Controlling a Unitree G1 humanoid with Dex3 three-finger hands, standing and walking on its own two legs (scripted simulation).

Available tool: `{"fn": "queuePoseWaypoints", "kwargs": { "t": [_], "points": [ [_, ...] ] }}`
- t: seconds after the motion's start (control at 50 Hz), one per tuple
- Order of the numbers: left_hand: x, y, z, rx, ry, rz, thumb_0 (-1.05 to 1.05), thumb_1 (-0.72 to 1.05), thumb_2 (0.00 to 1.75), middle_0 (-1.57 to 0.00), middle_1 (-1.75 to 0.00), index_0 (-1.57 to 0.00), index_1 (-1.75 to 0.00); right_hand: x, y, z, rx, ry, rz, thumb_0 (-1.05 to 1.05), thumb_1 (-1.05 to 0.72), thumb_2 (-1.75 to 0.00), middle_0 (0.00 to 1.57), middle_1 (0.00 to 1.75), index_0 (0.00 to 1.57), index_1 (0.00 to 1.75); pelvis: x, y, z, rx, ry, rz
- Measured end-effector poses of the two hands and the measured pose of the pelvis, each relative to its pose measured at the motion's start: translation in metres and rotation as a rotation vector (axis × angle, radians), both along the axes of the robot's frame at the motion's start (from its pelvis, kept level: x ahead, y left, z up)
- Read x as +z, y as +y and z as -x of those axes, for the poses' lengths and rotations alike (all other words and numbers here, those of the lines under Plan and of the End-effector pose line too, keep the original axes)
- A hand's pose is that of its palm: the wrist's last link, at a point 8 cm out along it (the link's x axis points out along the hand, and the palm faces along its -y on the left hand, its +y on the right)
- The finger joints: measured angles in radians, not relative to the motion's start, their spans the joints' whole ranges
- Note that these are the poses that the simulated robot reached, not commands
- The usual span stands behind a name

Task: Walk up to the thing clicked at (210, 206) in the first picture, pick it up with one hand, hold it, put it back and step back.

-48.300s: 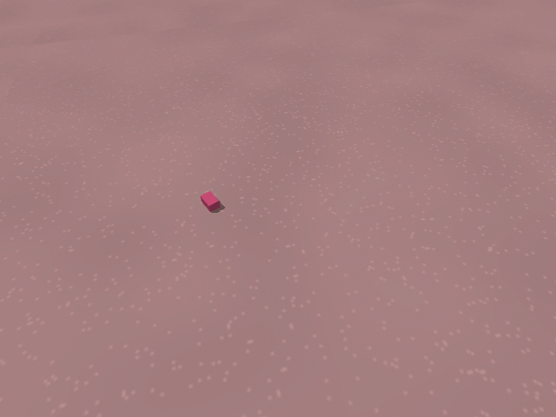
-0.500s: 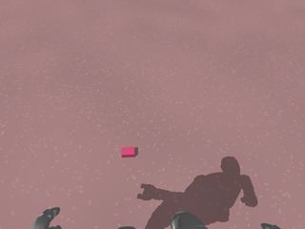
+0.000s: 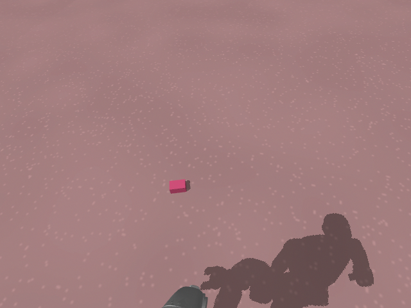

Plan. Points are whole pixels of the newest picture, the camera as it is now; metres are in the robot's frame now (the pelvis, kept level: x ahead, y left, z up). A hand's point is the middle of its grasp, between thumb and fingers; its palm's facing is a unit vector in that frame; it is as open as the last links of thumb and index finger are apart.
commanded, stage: step back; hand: left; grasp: from above
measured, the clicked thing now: (177, 186) +0.81 +0.26 -0.74
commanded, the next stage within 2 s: stand in 1.64 s
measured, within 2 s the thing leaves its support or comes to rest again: neither
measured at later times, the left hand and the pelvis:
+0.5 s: hand out of the picture -0.11 +0.25 -0.16, palm faces +0.02 -0.92 -0.40, open 7.4 cm; pelvis -0.19 -0.03 -0.01, yaw +0 degrees
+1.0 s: hand out of the picture -0.20 +0.24 -0.14, palm faces +0.09 -0.92 -0.39, open 7.4 cm; pelvis -0.24 -0.04 +0.00, yaw +4 degrees
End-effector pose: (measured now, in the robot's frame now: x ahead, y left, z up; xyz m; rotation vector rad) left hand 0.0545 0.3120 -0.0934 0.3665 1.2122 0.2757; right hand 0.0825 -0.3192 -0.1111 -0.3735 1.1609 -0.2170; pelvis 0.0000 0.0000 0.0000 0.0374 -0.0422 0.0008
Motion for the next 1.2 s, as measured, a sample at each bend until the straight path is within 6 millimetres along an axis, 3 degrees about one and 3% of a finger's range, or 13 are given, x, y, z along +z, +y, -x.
{"fn": "queuePoseWaypoints", "kwargs": {
  "t": [0.08, 0.16, 0.28, 0.4, 0.48, 0.58, 0.68, 0.78, 0.9, 1.08, 1.2],
  "points": [
    [0.002, 0.002, 0.006, -0.003, -0.082, -0.017, 0.01, 0.90, 0.89, -0.21, -0.31, -0.21, -0.30, -0.006, 0.001, 0.041, 0.022, 0.076, 0.008, 0.01, -0.90, -0.90, 0.20, 0.30, 0.21, 0.30, -0.003, -0.002, 0.027, 0.042, 0.002, 0.009],
    [-0.009, 0.009, 0.015, -0.006, -0.155, -0.004, 0.01, 0.90, 0.89, -0.21, -0.31, -0.21, -0.30, -0.011, 0.009, 0.071, 0.052, 0.100, 0.019, 0.01, -0.90, -0.90, 0.20, 0.30, 0.21, 0.30, -0.013, 0.001, 0.060, 0.086, -0.005, 0.016],
    [-0.015, 0.002, 0.051, 0.013, -0.143, 0.043, 0.00, 0.91, 0.89, -0.21, -0.30, -0.20, -0.30, 0.003, 0.018, 0.103, 0.071, 0.055, 0.011, 0.01, -0.90, -0.90, 0.21, 0.30, 0.21, 0.30, -0.005, -0.002, 0.105, 0.075, -0.018, 0.038],
    [-0.018, -0.009, 0.112, 0.008, -0.087, 0.048, 0.00, 0.91, 0.89, -0.21, -0.30, -0.20, -0.30, 0.016, 0.004, 0.112, 0.089, -0.042, 0.031, 0.01, -0.90, -0.90, 0.21, 0.30, 0.21, 0.30, -0.003, -0.014, 0.147, 0.037, 0.006, 0.056],
    [-0.026, -0.020, 0.162, -0.001, -0.025, 0.027, 0.00, 0.91, 0.89, -0.21, -0.30, -0.20, -0.30, 0.010, -0.016, 0.123, 0.088, -0.108, 0.024, 0.01, -0.90, -0.90, 0.21, 0.30, 0.21, 0.30, -0.013, -0.029, 0.177, 0.001, 0.013, 0.046],
    [-0.018, -0.038, 0.230, 0.037, 0.041, 0.022, 0.00, 0.91, 0.89, -0.21, -0.30, -0.20, -0.30, 0.005, -0.032, 0.160, 0.055, -0.075, 0.005, 0.01, -0.90, -0.90, 0.21, 0.30, 0.21, 0.30, -0.007, -0.042, 0.205, 0.001, -0.001, 0.036],
    [-0.007, -0.037, 0.268, 0.076, 0.045, 0.002, 0.01, 0.90, 0.89, -0.21, -0.31, -0.21, -0.30, -0.002, -0.037, 0.202, 0.064, 0.006, -0.008, 0.01, -0.90, -0.90, 0.20, 0.30, 0.21, 0.30, -0.002, -0.042, 0.221, 0.037, 0.004, 0.019],
    [-0.009, -0.022, 0.283, 0.110, 0.001, -0.008, 0.01, 0.90, 0.89, -0.21, -0.31, -0.21, -0.30, -0.010, -0.027, 0.231, 0.089, 0.093, -0.015, 0.01, -0.90, -0.90, 0.20, 0.30, 0.20, 0.30, -0.006, -0.036, 0.232, 0.093, 0.003, 0.029],
    [-0.014, -0.016, 0.284, 0.109, 0.016, 0.021, 0.01, 0.91, 0.89, -0.21, -0.30, -0.20, -0.30, -0.003, -0.005, 0.241, 0.076, 0.042, -0.056, 0.01, -0.90, -0.90, 0.21, 0.30, 0.21, 0.30, -0.001, -0.032, 0.237, 0.071, -0.009, 0.014],
    [-0.011, -0.038, 0.257, 0.075, -0.056, 0.026, 0.00, 0.91, 0.89, -0.21, -0.30, -0.20, -0.30, -0.006, -0.018, 0.227, 0.056, 0.023, -0.065, 0.01, -0.90, -0.90, 0.21, 0.30, 0.21, 0.30, -0.001, -0.046, 0.230, 0.076, -0.008, 0.054],
    [-0.007, -0.039, 0.253, 0.104, -0.062, 0.038, 0.00, 0.90, 0.89, -0.21, -0.30, -0.21, -0.30, 0.001, -0.021, 0.204, 0.093, 0.039, -0.037, 0.01, -0.90, -0.90, 0.20, 0.30, 0.21, 0.30, 0.005, -0.039, 0.216, 0.096, -0.004, 0.048]
  ]
}}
